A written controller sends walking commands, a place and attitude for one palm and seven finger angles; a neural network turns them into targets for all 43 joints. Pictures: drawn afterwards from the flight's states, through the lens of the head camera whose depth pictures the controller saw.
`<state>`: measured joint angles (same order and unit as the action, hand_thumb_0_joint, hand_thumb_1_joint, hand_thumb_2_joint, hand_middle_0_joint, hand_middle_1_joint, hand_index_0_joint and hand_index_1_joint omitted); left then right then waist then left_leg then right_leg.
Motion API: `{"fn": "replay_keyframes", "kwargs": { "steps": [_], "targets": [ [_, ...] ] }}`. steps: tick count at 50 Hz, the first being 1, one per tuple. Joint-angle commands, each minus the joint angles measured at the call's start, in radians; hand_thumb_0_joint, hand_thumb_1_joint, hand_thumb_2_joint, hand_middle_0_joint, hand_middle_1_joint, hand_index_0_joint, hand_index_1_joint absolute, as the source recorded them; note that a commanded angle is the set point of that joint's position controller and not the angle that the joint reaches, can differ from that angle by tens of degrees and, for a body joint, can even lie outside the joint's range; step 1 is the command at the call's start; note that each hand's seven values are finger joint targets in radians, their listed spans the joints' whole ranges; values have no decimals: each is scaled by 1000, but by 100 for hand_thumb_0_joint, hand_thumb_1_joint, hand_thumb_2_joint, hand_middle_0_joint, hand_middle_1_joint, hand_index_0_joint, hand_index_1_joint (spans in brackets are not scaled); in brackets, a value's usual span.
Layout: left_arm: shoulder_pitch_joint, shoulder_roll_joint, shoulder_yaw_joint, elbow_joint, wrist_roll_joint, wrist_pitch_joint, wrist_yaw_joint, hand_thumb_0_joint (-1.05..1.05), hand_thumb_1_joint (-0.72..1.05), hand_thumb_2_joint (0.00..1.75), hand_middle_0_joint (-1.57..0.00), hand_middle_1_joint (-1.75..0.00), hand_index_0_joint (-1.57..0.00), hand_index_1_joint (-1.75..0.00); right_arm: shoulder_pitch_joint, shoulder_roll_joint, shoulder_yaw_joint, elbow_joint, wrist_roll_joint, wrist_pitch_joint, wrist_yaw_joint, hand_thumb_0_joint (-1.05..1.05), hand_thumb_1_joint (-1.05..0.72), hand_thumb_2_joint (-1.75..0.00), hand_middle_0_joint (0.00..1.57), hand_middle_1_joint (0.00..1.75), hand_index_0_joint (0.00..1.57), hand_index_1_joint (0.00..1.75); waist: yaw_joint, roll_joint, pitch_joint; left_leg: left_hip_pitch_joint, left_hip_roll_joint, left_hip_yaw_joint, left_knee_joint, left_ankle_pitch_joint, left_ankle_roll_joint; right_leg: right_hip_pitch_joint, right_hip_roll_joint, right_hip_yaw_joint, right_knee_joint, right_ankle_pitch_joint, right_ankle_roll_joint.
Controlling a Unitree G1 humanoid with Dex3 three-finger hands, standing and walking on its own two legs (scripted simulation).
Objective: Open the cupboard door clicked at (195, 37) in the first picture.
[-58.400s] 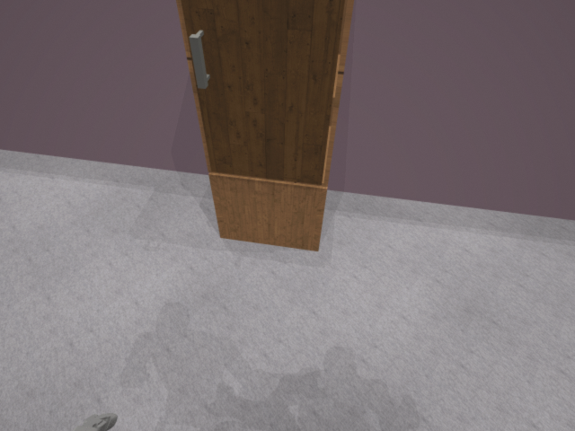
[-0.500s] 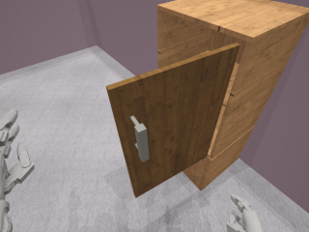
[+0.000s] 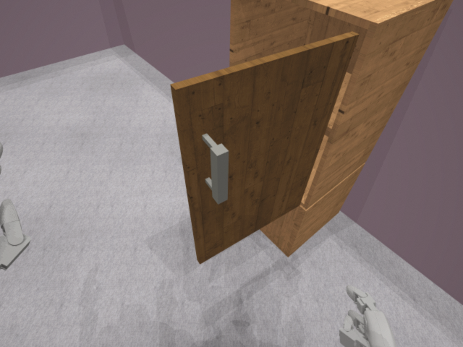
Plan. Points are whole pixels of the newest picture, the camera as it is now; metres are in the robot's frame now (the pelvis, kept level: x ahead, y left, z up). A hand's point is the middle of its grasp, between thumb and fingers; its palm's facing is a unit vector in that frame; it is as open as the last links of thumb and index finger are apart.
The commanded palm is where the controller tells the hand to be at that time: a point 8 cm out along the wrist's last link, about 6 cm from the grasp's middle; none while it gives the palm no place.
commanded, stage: step back with the hand held close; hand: left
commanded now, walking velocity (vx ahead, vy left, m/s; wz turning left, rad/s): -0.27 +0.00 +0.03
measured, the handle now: (213, 169) +0.41 +0.07 +0.09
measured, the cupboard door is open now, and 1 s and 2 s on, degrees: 83 83 83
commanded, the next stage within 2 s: stop stepping back and stand still in 0.50 s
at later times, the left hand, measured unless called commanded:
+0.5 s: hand out of the picture +0.12 +0.26 +0.18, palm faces +0.47 -0.78 -0.41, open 7.4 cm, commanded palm +0.05 +0.28 +0.19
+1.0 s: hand out of the picture +0.00 +0.21 +0.16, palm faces +0.41 -0.82 -0.41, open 7.4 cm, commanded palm -0.06 +0.25 +0.19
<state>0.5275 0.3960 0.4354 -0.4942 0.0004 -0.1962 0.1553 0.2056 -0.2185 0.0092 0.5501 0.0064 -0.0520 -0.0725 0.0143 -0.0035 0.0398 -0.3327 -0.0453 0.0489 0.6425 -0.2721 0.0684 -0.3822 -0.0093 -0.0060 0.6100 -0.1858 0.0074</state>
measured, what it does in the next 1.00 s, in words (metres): walks backwards: right foot, then left foot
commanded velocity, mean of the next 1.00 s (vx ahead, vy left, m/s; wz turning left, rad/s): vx -0.10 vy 0.04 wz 0.00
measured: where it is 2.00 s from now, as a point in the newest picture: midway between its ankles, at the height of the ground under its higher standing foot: outside the picture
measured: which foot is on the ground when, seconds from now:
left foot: down 0.00-0.62, up 0.64-0.74, down 0.76-0.94, up 0.96-1.00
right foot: down 0.00-0.22, up 0.24-0.54, down 0.56-1.00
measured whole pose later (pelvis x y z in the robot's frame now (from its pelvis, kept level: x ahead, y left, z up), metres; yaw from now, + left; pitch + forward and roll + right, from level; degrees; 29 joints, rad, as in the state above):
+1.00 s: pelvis -0.21 -0.05 +0.01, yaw -1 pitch -1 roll +1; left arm 0.51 0.35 0.36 -0.39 -0.03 -0.15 0.15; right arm 0.26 -0.24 -0.01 0.65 0.00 -0.08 -0.07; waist -0.02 -0.01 -0.04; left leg -0.50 -0.05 0.01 0.84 -0.28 0.00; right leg -0.16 0.01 -0.06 0.56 -0.38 -0.05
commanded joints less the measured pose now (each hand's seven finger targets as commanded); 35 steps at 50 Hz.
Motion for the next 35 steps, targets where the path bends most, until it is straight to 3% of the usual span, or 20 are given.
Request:
{"fn": "replay_keyframes", "kwargs": {
  "steps": [1,5,7,9,11,12,14,15,16,19,20,23,25,27,29,30,31,32,33,35],
  "targets": [
    [-108,171,109,-185,9,-66,20,0,90,90,-20,-30,-20,-30,-71,-145,-64,-146,-3,-59,-12,0,-90,-90,20,30,20,30,-24,-19,-42,-412,137,-173,-205,-389,26,295,-67,183,-51,-43,-28],
    [-138,222,130,-231,0,-83,36,0,90,90,-20,-30,-20,-30,-65,-136,-60,-124,-9,-64,-4,0,-90,-90,20,30,20,30,-31,-96,-53,-134,58,-120,28,-282,-25,-38,-183,300,-312,-380,-93],
    [-101,209,119,-228,-10,-87,43,0,90,90,-20,-30,-20,-30,-57,-120,-48,-114,-8,-59,-3,0,-90,-90,20,30,20,30,-40,-94,-90,-38,54,-112,26,-223,-34,-93,-183,226,-296,-352,-87],
    [-66,220,143,-263,-17,-97,47,0,90,90,-20,-30,-20,-30,-60,-137,-51,-125,-6,-60,-8,0,-90,-90,20,30,20,30,-38,40,-103,-117,97,-184,-135,-300,-14,-22,-105,140,-188,-330,-48],
    [-17,212,180,-270,-3,-108,51,0,90,90,-20,-30,-20,-30,-84,-151,-55,-137,-12,-69,-19,0,-90,-90,20,30,20,30,-16,302,-116,-438,277,-388,-436,-494,61,285,39,24,204,-153,4],
    [-31,219,189,-294,1,-109,49,0,90,90,-20,-30,-20,-30,-82,-129,-59,-139,-17,-80,-16,0,-90,-90,20,30,20,30,-8,317,-127,-468,340,-446,-501,-412,87,322,74,11,375,-155,11],
    [-47,241,204,-312,-6,-113,48,0,90,90,-20,-30,-20,-30,-60,-117,-77,-113,-23,-107,-9,0,-90,-90,20,30,20,30,-16,204,-155,-293,366,-411,-444,-172,95,176,73,58,499,-266,4],
    [-9,234,200,-263,-13,-114,44,0,90,90,-20,-30,-20,-30,-67,-124,-81,-103,-16,-116,-6,0,-90,-90,20,30,20,30,-10,143,-161,-258,367,-390,-426,-200,96,165,82,68,491,-286,5],
    [18,184,164,-224,-19,-105,43,0,90,90,-20,-30,-20,-30,-67,-120,-79,-94,-17,-125,-3,0,-90,-90,20,30,20,30,-10,142,-124,-202,343,-362,-415,-163,95,113,72,56,438,-293,6],
    [13,146,100,-218,-39,-82,42,0,90,90,-20,-30,-20,-30,-59,-114,-67,-42,-23,-142,7,0,-90,-90,20,30,20,30,-21,150,-142,0,318,-332,-427,-15,66,48,71,20,250,-347,6],
    [-14,137,80,-221,-37,-79,40,0,90,90,-20,-30,-20,-30,-69,-119,-66,-33,-27,-147,5,0,-90,-90,20,30,20,30,-22,196,-135,37,311,-305,-435,13,56,52,71,15,202,-346,6],
    [-89,146,52,-265,-53,-76,30,0,90,90,-20,-30,-20,-30,-77,-124,-61,-10,-28,-156,15,0,-90,-90,20,30,20,30,-16,233,-220,159,278,-265,-453,144,16,120,98,-16,0,-363,-4],
    [-79,201,92,-298,-56,-84,24,0,90,90,-20,-30,-20,-30,-89,-120,-62,-11,-29,-149,19,0,-90,-90,20,30,20,30,1,243,-280,219,242,-215,-406,302,-14,176,102,-30,-159,-260,-22],
    [-75,245,136,-339,-73,-103,8,0,90,90,-20,-30,-20,-30,-117,-102,-58,-31,-22,-129,27,0,-90,-90,20,30,20,30,12,166,-327,299,210,-143,-281,436,-46,178,57,-2,-326,-97,-34],
    [-23,329,227,-358,-84,-124,8,0,90,90,-20,-30,-20,-30,-155,-84,-47,-61,-10,-102,21,0,-90,-90,20,30,20,30,22,-17,-296,246,114,-41,-101,216,-63,119,-96,110,-346,185,-45],
    [7,368,272,-353,-89,-133,15,0,90,90,-20,-30,-20,-30,-163,-74,-34,-69,-8,-99,15,0,-90,-90,20,30,20,30,27,-62,-297,152,69,-13,-12,35,-83,139,-174,115,-326,343,-61],
    [38,343,269,-334,-87,-134,15,0,90,90,-20,-30,-20,-30,-178,-57,-25,-89,1,-90,12,0,-90,-90,20,30,20,30,29,-116,-278,31,16,16,95,-60,-88,216,-229,141,-280,617,-50],
    [68,325,261,-305,-74,-118,9,0,90,90,-20,-30,-20,-30,-177,-77,-33,-104,21,-83,13,0,-90,-90,20,30,20,30,23,-231,-257,-91,0,-16,177,-101,-79,291,-228,126,-192,857,-8],
    [151,325,291,-269,-67,-95,7,0,90,90,-20,-30,-20,-30,-170,-70,-24,-126,24,-75,6,0,-90,-90,20,30,20,30,15,-174,-256,-132,12,-4,173,-82,-64,315,-215,93,-134,926,1],
    [185,259,247,-224,-74,-52,-4,0,90,90,-20,-30,-20,-30,-161,-80,-18,-120,8,-60,5,0,-90,-90,20,30,20,30,-17,-1,-245,-20,13,17,37,85,-49,258,-183,77,-84,787,-35]
  ]
}}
